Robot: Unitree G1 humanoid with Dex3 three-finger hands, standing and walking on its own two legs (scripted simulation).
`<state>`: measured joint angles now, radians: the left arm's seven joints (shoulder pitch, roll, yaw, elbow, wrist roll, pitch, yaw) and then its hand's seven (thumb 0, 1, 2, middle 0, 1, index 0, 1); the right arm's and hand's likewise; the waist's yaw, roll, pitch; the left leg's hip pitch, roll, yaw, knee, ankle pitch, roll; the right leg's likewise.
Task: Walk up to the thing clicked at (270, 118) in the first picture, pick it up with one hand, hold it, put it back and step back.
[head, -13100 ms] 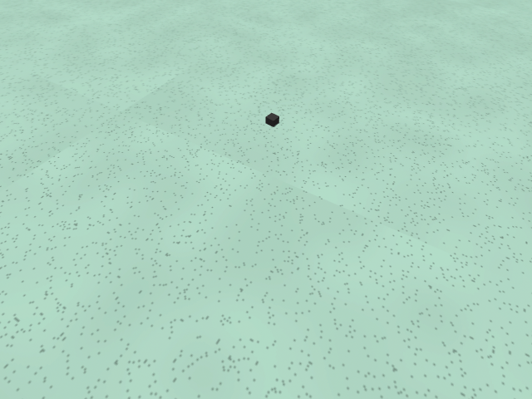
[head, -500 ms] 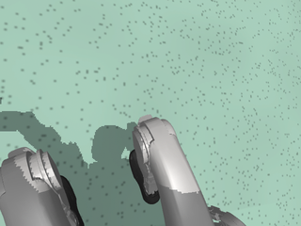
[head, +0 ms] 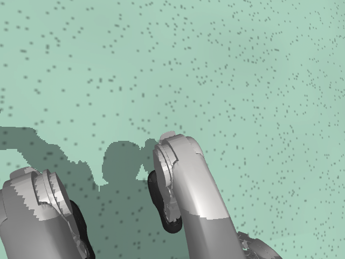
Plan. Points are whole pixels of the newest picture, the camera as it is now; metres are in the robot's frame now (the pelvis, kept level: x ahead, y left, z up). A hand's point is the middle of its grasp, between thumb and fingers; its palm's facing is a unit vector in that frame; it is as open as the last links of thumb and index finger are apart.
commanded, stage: rise first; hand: left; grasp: from above
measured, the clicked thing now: out of the picture +0.46 +0.34 -0.31
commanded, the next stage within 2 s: none
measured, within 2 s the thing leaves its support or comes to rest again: neither
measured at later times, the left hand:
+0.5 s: hand out of the picture +0.41 +0.37 -0.19, palm faces +0.00 -0.44 -0.90, open 14.2 cm
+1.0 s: hand out of the picture +0.41 +0.36 -0.20, palm faces -0.01 -0.44 -0.90, open 14.3 cm
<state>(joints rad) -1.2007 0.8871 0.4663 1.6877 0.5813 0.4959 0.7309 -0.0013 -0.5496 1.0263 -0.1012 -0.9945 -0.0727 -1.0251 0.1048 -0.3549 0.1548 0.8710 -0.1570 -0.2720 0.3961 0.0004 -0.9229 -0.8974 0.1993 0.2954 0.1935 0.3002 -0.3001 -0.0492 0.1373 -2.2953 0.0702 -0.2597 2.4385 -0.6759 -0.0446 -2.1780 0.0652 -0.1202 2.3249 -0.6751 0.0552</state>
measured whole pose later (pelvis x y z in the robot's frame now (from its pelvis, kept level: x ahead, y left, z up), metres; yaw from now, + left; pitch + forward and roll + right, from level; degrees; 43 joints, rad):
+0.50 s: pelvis +0.00 +0.00 +0.00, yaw +0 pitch +29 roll -11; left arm -1.21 0.91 0.47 1.69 0.59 0.49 0.73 0.00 -0.56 1.04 -0.10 -0.99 -0.07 -1.02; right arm 0.11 -0.36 0.18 0.86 -0.17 -0.28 0.39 0.00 -0.92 -0.90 0.20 0.30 0.19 0.30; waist -0.32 -0.06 0.16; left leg -2.29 0.07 -0.27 2.44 -0.68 -0.05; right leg -2.17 0.07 -0.13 2.32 -0.67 0.05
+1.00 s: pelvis +0.00 +0.00 +0.00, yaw +0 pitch +28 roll -11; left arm -1.20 0.92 0.48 1.71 0.59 0.47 0.75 0.00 -0.56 1.05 -0.11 -0.97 -0.07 -1.01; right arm 0.11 -0.36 0.19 0.86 -0.17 -0.31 0.38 0.00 -0.92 -0.90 0.20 0.30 0.19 0.30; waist -0.33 -0.07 0.17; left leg -2.28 0.07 -0.28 2.44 -0.68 -0.05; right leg -2.16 0.07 -0.13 2.32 -0.67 0.05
